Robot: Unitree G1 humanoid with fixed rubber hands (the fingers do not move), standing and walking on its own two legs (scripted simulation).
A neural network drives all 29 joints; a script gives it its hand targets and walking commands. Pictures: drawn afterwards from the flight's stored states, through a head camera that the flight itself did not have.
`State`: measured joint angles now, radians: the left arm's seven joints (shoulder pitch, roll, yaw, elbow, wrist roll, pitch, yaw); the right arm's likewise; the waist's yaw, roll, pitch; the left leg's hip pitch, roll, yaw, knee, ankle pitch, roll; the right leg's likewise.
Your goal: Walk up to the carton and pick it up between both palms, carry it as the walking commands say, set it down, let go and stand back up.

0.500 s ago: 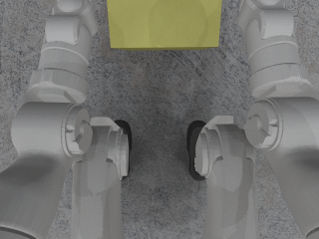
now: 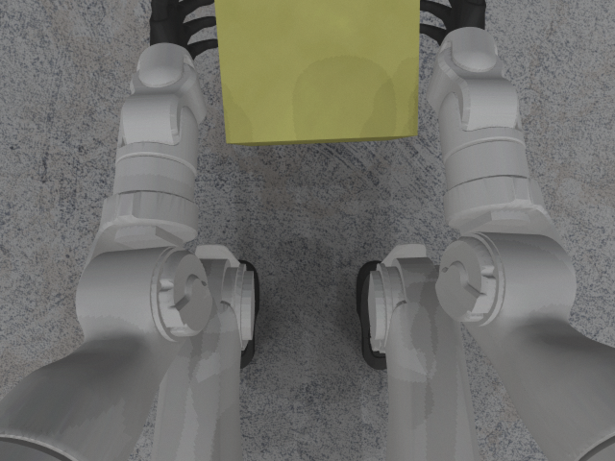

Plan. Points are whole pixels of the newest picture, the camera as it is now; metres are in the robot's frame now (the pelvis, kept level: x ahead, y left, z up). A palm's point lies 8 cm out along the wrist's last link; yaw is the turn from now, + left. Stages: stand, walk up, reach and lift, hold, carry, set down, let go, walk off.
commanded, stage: reach and lift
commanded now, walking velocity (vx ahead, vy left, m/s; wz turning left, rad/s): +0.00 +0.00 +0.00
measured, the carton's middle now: (315, 22) +0.59 -0.02 -0.20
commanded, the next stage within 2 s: none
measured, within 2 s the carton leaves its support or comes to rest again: neither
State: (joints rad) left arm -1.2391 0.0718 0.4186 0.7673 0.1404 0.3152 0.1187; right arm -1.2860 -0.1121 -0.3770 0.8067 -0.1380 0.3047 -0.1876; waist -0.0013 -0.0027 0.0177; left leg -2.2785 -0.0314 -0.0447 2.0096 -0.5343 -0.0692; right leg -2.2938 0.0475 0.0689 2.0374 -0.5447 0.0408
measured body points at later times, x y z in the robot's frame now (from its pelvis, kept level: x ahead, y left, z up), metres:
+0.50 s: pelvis +0.00 +0.00 +0.04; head +0.30 -0.01 +0.38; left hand +0.52 +0.13 -0.05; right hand +0.53 -0.16 -0.05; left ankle +0.11 +0.14 -0.37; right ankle +0.10 -0.13 -0.37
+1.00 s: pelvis +0.00 +0.00 +0.09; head +0.26 -0.01 +0.46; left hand +0.51 +0.13 +0.03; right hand +0.51 -0.16 +0.03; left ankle +0.11 +0.14 -0.37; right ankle +0.10 -0.13 -0.37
